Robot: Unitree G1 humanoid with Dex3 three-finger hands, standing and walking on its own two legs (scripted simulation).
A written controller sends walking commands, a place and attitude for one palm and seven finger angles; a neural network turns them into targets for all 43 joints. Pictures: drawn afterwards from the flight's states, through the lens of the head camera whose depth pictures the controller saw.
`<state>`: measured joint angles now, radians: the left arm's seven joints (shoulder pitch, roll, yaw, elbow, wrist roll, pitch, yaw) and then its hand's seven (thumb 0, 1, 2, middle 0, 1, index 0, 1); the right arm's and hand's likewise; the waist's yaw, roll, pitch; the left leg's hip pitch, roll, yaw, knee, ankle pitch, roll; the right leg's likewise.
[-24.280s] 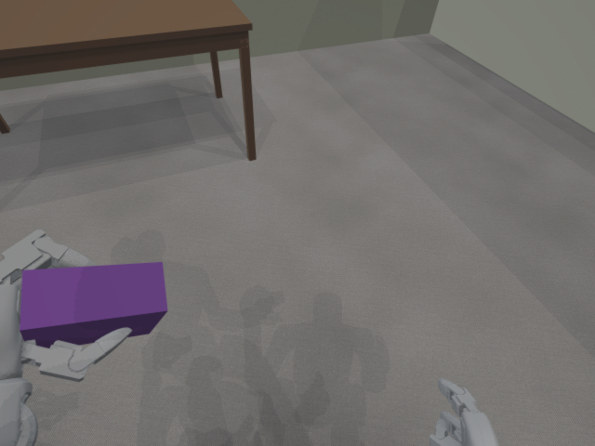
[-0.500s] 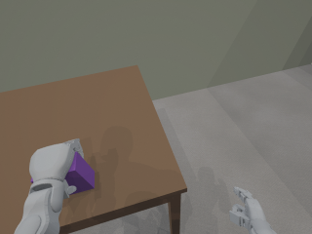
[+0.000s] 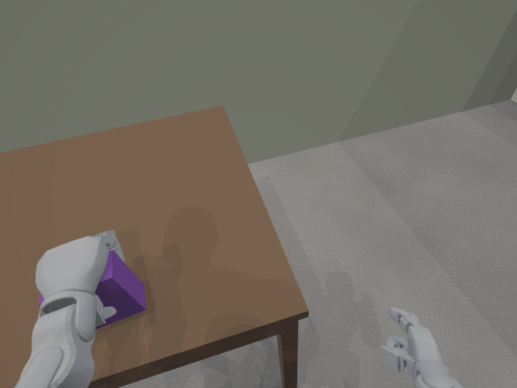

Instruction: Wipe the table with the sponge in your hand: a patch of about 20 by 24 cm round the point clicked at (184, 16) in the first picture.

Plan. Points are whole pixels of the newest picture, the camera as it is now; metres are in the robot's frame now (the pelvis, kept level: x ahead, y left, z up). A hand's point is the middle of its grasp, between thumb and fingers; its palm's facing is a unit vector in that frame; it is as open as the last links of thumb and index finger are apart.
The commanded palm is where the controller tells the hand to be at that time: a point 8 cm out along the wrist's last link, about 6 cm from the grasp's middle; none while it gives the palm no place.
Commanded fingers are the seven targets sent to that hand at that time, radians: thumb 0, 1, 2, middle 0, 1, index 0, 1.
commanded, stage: lower the sponge onto the table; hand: left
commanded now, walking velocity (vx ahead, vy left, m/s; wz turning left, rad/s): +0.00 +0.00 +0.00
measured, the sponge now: (104, 298) +0.22 +0.30 +0.02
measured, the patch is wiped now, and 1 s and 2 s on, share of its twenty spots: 0.00 0.00 0.30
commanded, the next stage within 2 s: wipe forward along the first lane in 0.66 s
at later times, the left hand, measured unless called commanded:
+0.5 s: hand (109, 308) +0.20 +0.27 +0.04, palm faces -0.05 -0.14 -0.99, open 9.4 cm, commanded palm +0.19 +0.27 +0.10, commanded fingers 0.00 0.10 1.30 -1.20 -1.60 -1.20 -1.60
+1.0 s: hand (112, 301) +0.22 +0.28 +0.02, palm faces -0.08 -0.07 -0.99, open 9.4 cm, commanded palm +0.21 +0.28 +0.08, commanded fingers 0.00 0.10 1.30 -1.20 -1.60 -1.20 -1.60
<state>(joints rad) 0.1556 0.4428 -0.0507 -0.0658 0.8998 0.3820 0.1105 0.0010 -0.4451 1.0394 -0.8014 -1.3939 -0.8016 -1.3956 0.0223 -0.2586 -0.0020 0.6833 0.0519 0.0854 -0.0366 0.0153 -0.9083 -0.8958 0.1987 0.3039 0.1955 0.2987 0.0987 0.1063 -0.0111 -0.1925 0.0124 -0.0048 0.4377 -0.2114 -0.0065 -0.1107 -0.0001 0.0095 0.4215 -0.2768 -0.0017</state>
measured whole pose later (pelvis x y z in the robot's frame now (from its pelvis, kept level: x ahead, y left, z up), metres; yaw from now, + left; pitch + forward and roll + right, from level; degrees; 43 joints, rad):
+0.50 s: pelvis +0.00 +0.00 +0.00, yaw +0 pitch -1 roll +0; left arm 0.24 0.39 -0.12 -0.07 0.92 0.39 0.12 0.00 -0.45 1.04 -0.80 -1.39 -0.80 -1.40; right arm 0.03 -0.25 -0.01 0.67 0.04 0.10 -0.02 0.02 -0.91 -0.90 0.20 0.30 0.20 0.30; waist 0.11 0.10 -0.03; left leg -0.22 0.01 -0.01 0.47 -0.23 0.00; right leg -0.14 -0.01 0.00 0.46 -0.30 0.00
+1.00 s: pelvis -0.01 -0.01 -0.01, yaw +1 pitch -1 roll +0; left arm 0.08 0.42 -0.10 0.16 0.97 0.26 0.15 0.00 -0.45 1.04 -0.80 -1.39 -0.80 -1.39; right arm 0.05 -0.26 -0.02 0.71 0.04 0.06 -0.06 0.01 -0.91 -0.90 0.20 0.30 0.20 0.30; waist 0.10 0.08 -0.01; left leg -0.27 0.02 -0.03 0.50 -0.22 -0.01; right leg -0.18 0.01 -0.01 0.49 -0.30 -0.01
